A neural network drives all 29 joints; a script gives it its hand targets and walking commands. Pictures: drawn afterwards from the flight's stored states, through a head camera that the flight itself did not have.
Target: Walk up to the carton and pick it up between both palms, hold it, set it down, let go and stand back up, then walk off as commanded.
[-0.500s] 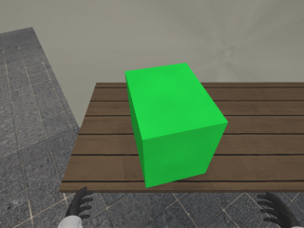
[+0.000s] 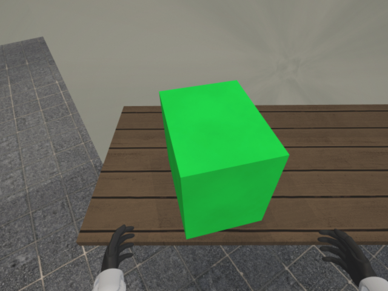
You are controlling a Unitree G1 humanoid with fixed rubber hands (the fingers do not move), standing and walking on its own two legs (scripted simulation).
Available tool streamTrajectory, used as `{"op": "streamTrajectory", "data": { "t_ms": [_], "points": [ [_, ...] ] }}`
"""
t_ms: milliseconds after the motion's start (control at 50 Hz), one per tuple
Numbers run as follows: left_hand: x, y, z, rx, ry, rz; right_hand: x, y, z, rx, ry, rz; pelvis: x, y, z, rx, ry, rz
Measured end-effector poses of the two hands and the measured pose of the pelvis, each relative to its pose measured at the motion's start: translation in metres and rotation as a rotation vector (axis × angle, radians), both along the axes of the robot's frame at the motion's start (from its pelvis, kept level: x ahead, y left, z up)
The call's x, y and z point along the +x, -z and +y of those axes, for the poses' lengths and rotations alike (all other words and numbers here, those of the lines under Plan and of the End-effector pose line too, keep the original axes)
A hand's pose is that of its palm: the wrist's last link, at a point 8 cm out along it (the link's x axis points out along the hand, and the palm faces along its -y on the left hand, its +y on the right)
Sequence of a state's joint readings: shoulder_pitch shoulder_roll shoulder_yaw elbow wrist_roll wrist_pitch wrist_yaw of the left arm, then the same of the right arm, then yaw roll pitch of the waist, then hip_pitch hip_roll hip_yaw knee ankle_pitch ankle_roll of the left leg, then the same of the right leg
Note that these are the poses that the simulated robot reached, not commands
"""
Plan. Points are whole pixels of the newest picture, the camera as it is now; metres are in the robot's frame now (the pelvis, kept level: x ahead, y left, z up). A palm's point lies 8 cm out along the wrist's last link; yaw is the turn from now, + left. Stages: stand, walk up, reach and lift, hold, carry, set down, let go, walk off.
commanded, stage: reach and lift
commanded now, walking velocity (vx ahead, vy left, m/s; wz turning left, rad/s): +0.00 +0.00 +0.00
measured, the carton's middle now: (212, 158) +0.48 -0.04 -0.04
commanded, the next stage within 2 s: none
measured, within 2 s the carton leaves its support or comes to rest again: neither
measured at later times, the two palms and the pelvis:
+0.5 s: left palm (127, 255) +0.21 +0.16 -0.03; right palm (348, 254) +0.19 -0.29 -0.02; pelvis +0.01 +0.00 +0.00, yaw +0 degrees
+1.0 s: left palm (126, 233) +0.25 +0.16 -0.01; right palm (330, 215) +0.27 -0.27 +0.00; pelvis +0.02 +0.00 +0.00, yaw +0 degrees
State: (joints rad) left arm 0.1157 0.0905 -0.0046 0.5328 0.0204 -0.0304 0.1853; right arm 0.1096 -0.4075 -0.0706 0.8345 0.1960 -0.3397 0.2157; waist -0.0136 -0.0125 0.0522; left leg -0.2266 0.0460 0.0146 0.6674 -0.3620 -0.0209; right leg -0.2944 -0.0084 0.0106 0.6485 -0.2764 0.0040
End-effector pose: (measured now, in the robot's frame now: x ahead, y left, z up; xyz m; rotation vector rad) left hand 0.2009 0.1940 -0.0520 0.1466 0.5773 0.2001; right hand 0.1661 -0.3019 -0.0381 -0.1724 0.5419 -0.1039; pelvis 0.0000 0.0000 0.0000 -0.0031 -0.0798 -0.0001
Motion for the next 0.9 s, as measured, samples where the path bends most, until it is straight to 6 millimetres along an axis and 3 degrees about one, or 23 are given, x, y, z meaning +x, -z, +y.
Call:
{"op": "streamTrajectory", "data": {
  "t_ms": [280, 540, 900],
  "points": [
    [0.010, -0.013, -0.026, -0.054, -0.010, -0.150, 0.017, -0.008, 0.011, 0.060, -0.038, -0.116, 0.006, -0.001, -0.002, 0.003, -0.001, 0.009],
    [0.012, -0.021, -0.033, -0.082, -0.044, -0.222, 0.030, -0.016, 0.017, 0.091, -0.055, -0.187, 0.007, -0.001, -0.002, 0.002, -0.001, 0.011],
    [0.036, -0.034, -0.030, -0.082, -0.071, -0.238, 0.090, -0.035, 0.028, 0.114, -0.104, -0.244, 0.017, -0.002, -0.003, 0.002, 0.000, 0.028]
  ]
}}
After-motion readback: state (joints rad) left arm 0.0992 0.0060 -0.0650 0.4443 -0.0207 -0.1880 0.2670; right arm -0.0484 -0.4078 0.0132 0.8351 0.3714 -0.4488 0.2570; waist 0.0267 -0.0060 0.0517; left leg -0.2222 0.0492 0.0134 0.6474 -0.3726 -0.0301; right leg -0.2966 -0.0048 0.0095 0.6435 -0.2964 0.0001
